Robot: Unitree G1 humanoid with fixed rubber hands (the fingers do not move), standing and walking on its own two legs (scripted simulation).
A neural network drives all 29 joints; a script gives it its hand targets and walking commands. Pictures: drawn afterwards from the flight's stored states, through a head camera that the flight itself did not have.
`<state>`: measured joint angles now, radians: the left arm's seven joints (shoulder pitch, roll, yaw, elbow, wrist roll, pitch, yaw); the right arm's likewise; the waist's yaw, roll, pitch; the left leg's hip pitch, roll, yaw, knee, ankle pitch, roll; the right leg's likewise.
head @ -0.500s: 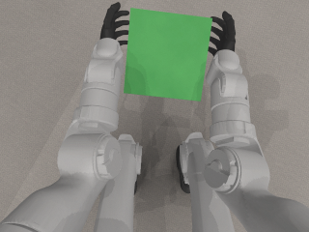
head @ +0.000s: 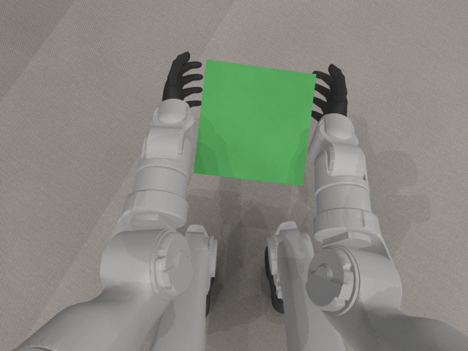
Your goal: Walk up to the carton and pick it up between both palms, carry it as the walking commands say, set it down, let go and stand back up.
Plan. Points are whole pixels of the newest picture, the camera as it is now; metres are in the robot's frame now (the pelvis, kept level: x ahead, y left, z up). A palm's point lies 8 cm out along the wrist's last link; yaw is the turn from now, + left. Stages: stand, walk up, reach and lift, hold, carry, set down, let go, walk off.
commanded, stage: reach and lift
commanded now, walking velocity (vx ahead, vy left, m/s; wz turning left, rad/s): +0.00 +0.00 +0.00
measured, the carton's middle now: (248, 132) +0.47 -0.01 -0.14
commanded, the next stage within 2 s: none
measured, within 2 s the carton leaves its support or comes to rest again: neither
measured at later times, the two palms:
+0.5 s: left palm (167, 95) +0.47 +0.10 +0.02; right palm (352, 111) +0.45 -0.14 +0.02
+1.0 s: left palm (153, 84) +0.45 +0.10 +0.09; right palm (384, 104) +0.43 -0.14 +0.09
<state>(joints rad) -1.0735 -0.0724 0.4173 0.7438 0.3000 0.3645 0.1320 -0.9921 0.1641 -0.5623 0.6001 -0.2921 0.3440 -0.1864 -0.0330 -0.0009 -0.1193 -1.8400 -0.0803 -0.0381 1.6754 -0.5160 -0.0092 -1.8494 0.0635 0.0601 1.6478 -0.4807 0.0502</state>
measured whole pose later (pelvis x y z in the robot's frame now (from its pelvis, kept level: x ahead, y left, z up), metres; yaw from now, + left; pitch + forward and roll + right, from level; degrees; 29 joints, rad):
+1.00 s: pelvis +0.04 +0.00 +0.13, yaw +0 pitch +28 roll -1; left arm -0.73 -0.18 0.38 0.67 0.32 0.28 0.14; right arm -0.66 0.25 -0.49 0.55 -0.30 0.27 -0.20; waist -0.04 0.01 -0.14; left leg -1.26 -0.07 -0.07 1.22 -0.44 -0.01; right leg -1.27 0.05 0.06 1.19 -0.41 0.03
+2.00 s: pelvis +0.06 +0.00 +0.24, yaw +0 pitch +6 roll +0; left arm -0.49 -0.23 0.35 0.57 0.34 0.40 0.10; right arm -0.48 0.23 -0.40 0.54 -0.34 0.40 -0.11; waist -0.05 -0.01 -0.01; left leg -0.44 -0.05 -0.08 0.58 -0.24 0.01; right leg -0.44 0.03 0.08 0.55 -0.21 0.02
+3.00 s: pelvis +0.06 +0.00 +0.24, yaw +1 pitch -10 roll +0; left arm -0.49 -0.23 0.34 0.52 0.37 0.69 0.10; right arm -0.50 0.23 -0.36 0.52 -0.36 0.69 -0.13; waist 0.00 0.00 0.03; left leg -0.08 -0.04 -0.09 0.47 -0.23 0.01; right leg -0.08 0.03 0.08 0.44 -0.19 0.01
